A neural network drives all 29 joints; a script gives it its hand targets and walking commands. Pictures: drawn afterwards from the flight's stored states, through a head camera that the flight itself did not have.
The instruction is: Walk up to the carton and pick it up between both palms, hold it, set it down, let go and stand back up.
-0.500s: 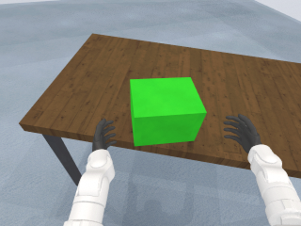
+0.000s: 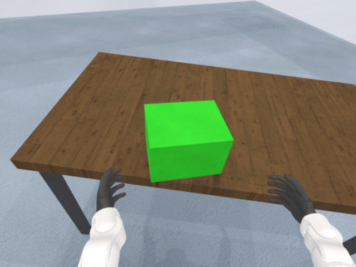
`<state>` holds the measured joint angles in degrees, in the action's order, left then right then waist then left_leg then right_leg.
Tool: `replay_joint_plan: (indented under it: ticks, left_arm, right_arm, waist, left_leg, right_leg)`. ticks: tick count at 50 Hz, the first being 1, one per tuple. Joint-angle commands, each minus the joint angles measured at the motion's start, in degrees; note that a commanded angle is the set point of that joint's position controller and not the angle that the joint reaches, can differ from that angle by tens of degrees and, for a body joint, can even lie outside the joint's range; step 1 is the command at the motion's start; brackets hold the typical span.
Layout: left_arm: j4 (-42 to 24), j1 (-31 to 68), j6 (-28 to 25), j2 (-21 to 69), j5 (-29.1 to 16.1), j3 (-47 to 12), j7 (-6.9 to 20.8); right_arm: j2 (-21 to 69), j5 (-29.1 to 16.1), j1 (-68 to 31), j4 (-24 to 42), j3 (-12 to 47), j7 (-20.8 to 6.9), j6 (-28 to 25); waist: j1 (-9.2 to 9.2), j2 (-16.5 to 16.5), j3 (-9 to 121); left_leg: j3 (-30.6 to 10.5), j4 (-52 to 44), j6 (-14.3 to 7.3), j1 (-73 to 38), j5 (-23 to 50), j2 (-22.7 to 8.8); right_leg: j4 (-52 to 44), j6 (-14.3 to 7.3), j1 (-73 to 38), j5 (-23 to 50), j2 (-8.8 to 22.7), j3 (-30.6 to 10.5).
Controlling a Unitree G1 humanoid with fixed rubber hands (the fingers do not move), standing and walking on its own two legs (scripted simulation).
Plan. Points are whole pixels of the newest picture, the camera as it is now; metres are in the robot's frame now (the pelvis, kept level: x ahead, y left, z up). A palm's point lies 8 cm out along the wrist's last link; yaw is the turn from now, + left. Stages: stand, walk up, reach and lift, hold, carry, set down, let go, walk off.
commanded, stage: set down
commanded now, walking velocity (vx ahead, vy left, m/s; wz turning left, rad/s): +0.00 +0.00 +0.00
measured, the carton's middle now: (183, 139) +0.48 +0.04 +0.00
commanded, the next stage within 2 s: none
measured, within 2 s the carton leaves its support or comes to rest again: neither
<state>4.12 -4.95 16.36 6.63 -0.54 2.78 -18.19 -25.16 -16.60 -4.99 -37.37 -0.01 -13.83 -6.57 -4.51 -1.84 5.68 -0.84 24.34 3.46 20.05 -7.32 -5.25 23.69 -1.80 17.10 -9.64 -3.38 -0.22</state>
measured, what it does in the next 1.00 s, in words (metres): stands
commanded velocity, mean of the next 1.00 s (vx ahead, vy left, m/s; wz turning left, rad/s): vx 0.00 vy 0.00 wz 0.00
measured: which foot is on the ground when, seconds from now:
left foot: down 0.00-1.00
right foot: down 0.00-1.00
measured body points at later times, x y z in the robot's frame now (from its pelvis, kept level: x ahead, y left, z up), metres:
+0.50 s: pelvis +0.02 +0.00 +0.00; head +0.00 +0.01 +0.45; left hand +0.22 +0.19 -0.01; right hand +0.27 -0.26 +0.01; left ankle +0.05 +0.16 -0.74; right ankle +0.03 -0.10 -0.74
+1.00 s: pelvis +0.04 +0.00 +0.00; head +0.03 +0.02 +0.45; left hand +0.23 +0.20 -0.02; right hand +0.26 -0.24 -0.01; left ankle +0.05 +0.16 -0.74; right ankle +0.03 -0.10 -0.74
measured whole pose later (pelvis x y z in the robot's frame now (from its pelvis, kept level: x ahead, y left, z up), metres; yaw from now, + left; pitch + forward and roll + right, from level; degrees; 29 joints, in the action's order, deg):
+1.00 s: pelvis +0.04 +0.00 +0.00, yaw +1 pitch +2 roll +0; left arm 2.3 -18.4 9.1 2.2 -0.6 1.4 -11.7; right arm -20.1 -16.6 13.2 -25.6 0.0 -9.7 -7.3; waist -4.1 -3.6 3.3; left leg -0.8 22.8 3.5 14.3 -10.3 -4.3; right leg 23.7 -2.0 11.9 -13.5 -2.5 -0.1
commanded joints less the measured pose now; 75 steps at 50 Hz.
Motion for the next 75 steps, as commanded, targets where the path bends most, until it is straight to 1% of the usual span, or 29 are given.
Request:
replay_joint_plan:
  ticks: [1,2,7,8,9,10,13,16,18,20,25,27,28,30,33,34,35,40,43,47,48,49,54,59,61,64,68,73,75]
  left_arm:
    - [-19.4,20.0,-5.9,-3.8,0.8,-8.1,0.2]
    - [-23.2,9.6,-6.4,-1.8,0.9,-8.5,0.4]
    - [-25.5,4.2,-8.2,-2.1,1.3,-9.4,0.7]
    - [-22.8,1.3,-7.6,-2.4,2.2,-9.0,1.5]
    - [-25.3,5.4,-8.7,-3.5,1.2,-8.1,0.7]
    - [-23.7,-0.3,-8.2,-1.8,1.3,-9.9,1.3]
    - [-22.4,0.0,-8.6,-2.9,1.4,-10.2,2.1]
    - [-23.6,0.2,-9.2,-4.4,1.8,-9.4,1.8]
    - [-17.9,-1.7,-8.3,-3.7,2.3,-9.9,2.7]
    - [-24.2,-1.8,-9.9,-4.8,1.4,-9.7,2.3]
    - [-18.0,-1.4,-10.0,-7.1,1.5,-7.8,3.3]
    - [-21.3,2.5,-10.9,-8.2,0.8,-7.2,2.9]
    - [-16.3,-0.1,-10.0,-7.4,1.5,-7.0,3.9]
    - [-14.8,-1.5,-9.8,-8.3,1.8,-6.2,4.4]
    - [-17.3,-1.2,-10.2,-9.1,1.6,-6.0,4.3]
    - [-13.5,-2.1,-9.9,-9.2,1.7,-5.9,5.0]
    - [-19.7,-1.8,-10.8,-9.5,1.2,-6.0,4.3]
    - [-11.9,-5.8,-10.7,-10.7,2.5,-4.7,6.8]
    - [-14.3,-7.2,-11.3,-11.3,2.2,-4.4,6.9]
    - [-9.1,-8.9,-11.1,-12.5,3.0,-4.4,8.4]
    - [-13.5,-10.3,-11.7,-13.0,2.7,-4.9,7.9]
    - [-10.3,-10.2,-11.4,-13.1,2.5,-4.6,8.5]
    - [-10.9,-9.0,-12.0,-14.7,2.0,-4.0,8.3]
    - [-4.5,-6.0,-11.4,-16.4,0.9,-3.9,9.6]
    - [-4.7,-5.9,-11.0,-16.3,0.7,-3.7,9.4]
    - [-3.8,-3.5,-10.3,-16.8,0.1,-3.7,9.6]
    - [1.5,-3.1,-9.5,-18.7,-0.2,-3.0,11.1]
    - [-4.7,-4.4,-11.2,-19.7,-0.8,-3.1,10.2]
    - [-0.8,-5.0,-11.5,-20.4,-0.8,-2.6,11.1]
  right_arm:
    - [-17.9,-5.0,-22.0,19.3,-9.0,-0.5,-6.2]
    - [-16.8,-5.6,-11.3,20.6,-7.6,-0.9,-6.5]
    - [-17.5,-6.3,-5.0,24.7,-8.0,-0.4,-8.2]
    - [-16.1,-5.8,-2.2,21.3,-6.7,0.1,-7.8]
    - [-17.0,-6.6,-6.6,25.6,-7.0,0.1,-8.3]
    - [-16.4,-6.0,-1.4,24.0,-6.6,0.2,-7.9]
    - [-14.6,-5.2,0.1,25.1,-6.2,0.6,-7.1]
    - [-14.1,-6.0,-0.8,26.5,-5.9,0.8,-7.2]
    - [-13.0,-4.3,2.2,22.3,-5.6,1.1,-5.9]
    - [-13.4,-5.3,3.0,27.8,-5.8,1.0,-6.5]
    - [-11.0,-3.7,4.6,27.4,-4.6,2.0,-5.3]
    - [-10.5,-4.5,1.7,30.7,-4.6,2.1,-5.1]
    - [-9.3,-3.1,4.3,26.6,-4.4,2.5,-4.2]
    - [-9.1,-2.9,5.7,27.1,-4.5,2.9,-3.7]
    - [-9.3,-3.0,5.2,29.9,-4.9,3.3,-4.2]
    - [-8.0,-2.6,6.5,26.9,-3.9,3.5,-3.6]
    - [-8.9,-3.3,6.1,30.2,-4.3,3.1,-4.4]
    - [-6.8,-1.5,10.3,27.2,-3.4,4.6,-4.6]
    - [-6.6,-1.5,11.1,28.0,-3.0,4.8,-5.4]
    - [-4.4,0.3,13.5,24.3,-2.8,5.9,-5.3]
    - [-4.9,-0.6,14.2,26.8,-3.0,5.7,-6.0]
    - [-4.8,0.2,14.1,24.7,-2.8,6.0,-6.1]
    - [-3.8,1.1,13.2,26.3,-3.1,6.0,-6.3]
    - [-0.5,4.0,12.3,25.1,-3.3,6.6,-4.8]
    - [-1.0,4.3,11.3,25.2,-3.8,6.5,-4.3]
    - [-0.6,5.4,9.7,24.8,-4.5,6.4,-3.2]
    - [2.7,7.4,11.6,21.8,-3.0,7.7,-1.3]
    - [1.9,7.4,12.6,24.6,-4.5,7.6,-2.9]
    - [3.0,8.2,13.6,22.2,-3.9,8.4,-3.4]
  waist:
    - [4.19,-4.8,7.4]
    - [4.01,-5.5,7.0]
    - [4.98,-6.3,8.1]
    - [5.34,-5.9,5.8]
    - [3.27,-5.8,7.8]
    - [4.48,-6.3,4.8]
    - [4.96,-6.5,2.1]
    - [3.56,-4.7,1.9]
    - [5.27,-6.0,-1.4]
    - [3.52,-4.7,2.3]
    - [4.31,-6.0,-1.2]
    - [2.35,-5.3,1.2]
    - [3.95,-6.1,-2.0]
    - [3.77,-5.9,-2.4]
    - [3.26,-5.1,-0.2]
    - [3.78,-5.7,-1.5]
    - [2.90,-3.9,1.8]
    - [4.08,-6.3,1.0]
    - [3.22,-4.5,1.7]
    - [4.02,-4.3,0.8]
    - [3.03,-3.4,2.9]
    - [4.26,-4.1,1.3]
    - [3.30,-2.9,-0.1]
    - [4.66,-4.4,-3.1]
    - [3.54,-3.2,-3.8]
    - [4.29,-2.5,-5.4]
    - [5.16,-2.9,-7.9]
    - [3.75,0.1,-3.1]
    - [5.04,-1.6,-3.4]
  left_leg:
    - [0.6,-2.8,-3.4,-7.4,-8.0,4.4]
    - [0.6,-3.4,-2.9,-10.6,-3.8,4.2]
    - [0.4,-3.0,-2.4,-13.3,0.2,3.9]
    - [0.8,-3.2,-2.5,-13.3,0.0,4.4]
    - [1.2,-3.1,-2.4,-12.5,-0.1,4.4]
    - [0.8,-3.4,-2.8,-12.8,0.3,4.3]
    - [1.3,-3.8,-2.7,-12.9,-1.1,4.5]
    - [1.5,-3.7,-2.7,-12.5,-1.5,4.8]
    - [1.7,-4.0,-2.8,-12.0,-3.0,5.0]
    - [2.1,-3.7,-2.5,-13.7,0.1,4.8]
    - [3.2,-4.0,-3.0,-11.8,-3.8,5.6]
    - [3.7,-3.9,-3.3,-11.2,-3.3,5.6]
    - [3.7,-4.3,-3.3,-11.0,-4.1,5.5]
    - [3.8,-4.8,-3.4,-10.8,-4.5,5.7]
    - [3.9,-4.7,-3.1,-12.4,-2.5,5.7]
    - [4.1,-4.5,-3.5,-12.3,-3.0,6.0]
    - [4.1,-4.5,-2.8,-12.9,-0.2,6.0]
    - [4.8,-3.9,-3.2,-14.2,0.7,6.1]
    - [4.7,-4.1,-2.7,-14.8,3.5,6.3]
    - [4.9,-3.8,-2.9,-17.0,3.8,6.5]
    - [4.7,-3.4,-2.2,-18.4,7.4,6.4]
    - [5.0,-3.4,-2.5,-18.1,6.7,6.9]
    - [4.9,-3.8,-2.9,-18.3,4.9,6.6]
    - [5.2,-4.4,-4.1,-16.3,-2.1,6.8]
    - [5.0,-5.4,-3.9,-17.0,-2.3,6.3]
    - [5.4,-5.9,-3.8,-15.8,-4.9,6.2]
    - [6.4,-6.0,-4.2,-14.5,-7.6,6.8]
    - [6.0,-5.1,-3.2,-16.3,-1.5,6.4]
    - [6.2,-4.7,-3.4,-16.5,-1.6,6.9]
  right_leg:
    - [-5.5,-0.2,-5.0,-11.2,2.3,-5.4]
    - [-6.5,-0.4,-7.2,-8.4,2.1,-5.1]
    - [-6.1,0.2,-8.3,-2.9,1.8,-5.2]
    - [-6.8,0.4,-9.4,-1.8,2.4,-5.7]
    - [-6.2,0.7,-8.5,-3.3,2.4,-5.3]
    - [-6.5,0.4,-8.5,-1.3,2.4,-5.2]
    - [-7.4,0.6,-7.6,-2.4,2.6,-5.3]
    - [-7.1,0.6,-6.6,-3.0,3.1,-6.0]
    - [-7.9,0.6,-5.9,-3.8,3.2,-6.0]
    - [-7.3,0.6,-6.2,-1.0,3.0,-5.4]
    - [-7.7,1.6,-5.4,-4.1,4.3,-6.6]
    - [-7.3,2.0,-5.6,-4.6,4.8,-7.4]
    - [-8.3,2.0,-5.8,-4.4,5.0,-8.1]
    - [-8.3,2.0,-6.4,-3.8,5.2,-8.0]
    - [-7.6,2.1,-6.2,-1.8,4.7,-7.1]
    - [-8.2,2.2,-6.3,-1.9,5.1,-7.6]
    - [-7.4,2.1,-7.1,1.0,4.7,-6.7]
    - [-7.0,2.8,-8.7,8.5,4.6,-6.8]
    - [-6.6,2.5,-9.8,12.0,4.2,-5.8]
    - [-7.0,2.5,-8.1,13.0,4.0,-4.9]
    - [-6.0,2.1,-8.2,16.4,3.3,-3.9]
    - [-6.7,2.2,-8.3,17.0,3.5,-4.1]
    - [-7.1,2.0,-5.5,12.1,3.5,-3.3]
    - [-8.8,2.3,-3.1,2.4,4.7,-4.7]
    - [-9.1,1.8,-1.6,-1.2,4.2,-3.7]
    - [-9.7,1.6,-1.0,-5.9,4.4,-4.2]
    - [-10.2,2.2,-1.3,-7.3,5.3,-5.0]
    - [-8.6,1.8,-1.8,-0.6,4.3,-3.4]
    - [-8.6,2.5,-2.6,1.8,4.5,-3.5]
